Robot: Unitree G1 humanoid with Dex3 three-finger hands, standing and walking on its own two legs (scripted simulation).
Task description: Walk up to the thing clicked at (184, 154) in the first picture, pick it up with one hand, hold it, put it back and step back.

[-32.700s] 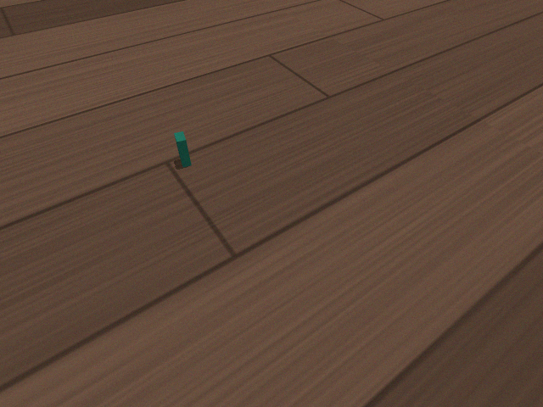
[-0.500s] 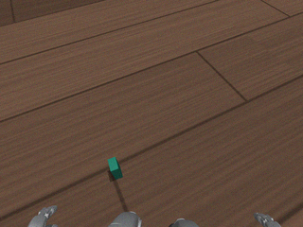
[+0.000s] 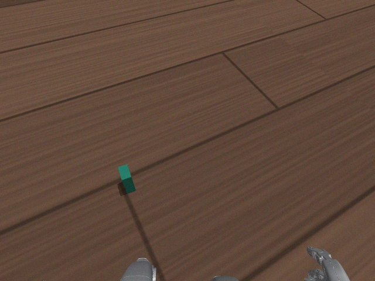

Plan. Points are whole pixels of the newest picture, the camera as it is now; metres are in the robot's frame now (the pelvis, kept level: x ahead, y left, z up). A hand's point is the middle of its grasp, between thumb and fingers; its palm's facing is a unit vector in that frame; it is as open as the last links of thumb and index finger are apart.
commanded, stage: step back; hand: left
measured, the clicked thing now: (127, 179) +0.62 +0.29 -0.67
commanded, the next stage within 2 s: stand in 1.82 s
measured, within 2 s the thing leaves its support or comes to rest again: neither
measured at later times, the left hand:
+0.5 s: hand out of the picture -0.05 +0.24 -0.14, palm faces +0.06 -0.92 -0.39, open 7.4 cm
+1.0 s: hand out of the picture -0.27 +0.22 -0.13, palm faces +0.13 -0.89 -0.44, open 7.4 cm
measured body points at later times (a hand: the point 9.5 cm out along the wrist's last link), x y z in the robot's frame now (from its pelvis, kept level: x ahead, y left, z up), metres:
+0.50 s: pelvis -0.17 -0.04 +0.00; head -0.11 -0.02 +0.45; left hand -0.05 +0.29 -0.11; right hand -0.06 -0.34 -0.11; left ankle -0.11 +0.09 -0.72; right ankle -0.16 -0.17 -0.65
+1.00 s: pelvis -0.29 -0.07 +0.00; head -0.26 -0.08 +0.45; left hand -0.28 +0.26 -0.10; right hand -0.21 -0.39 -0.13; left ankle -0.30 +0.06 -0.72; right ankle -0.25 -0.19 -0.72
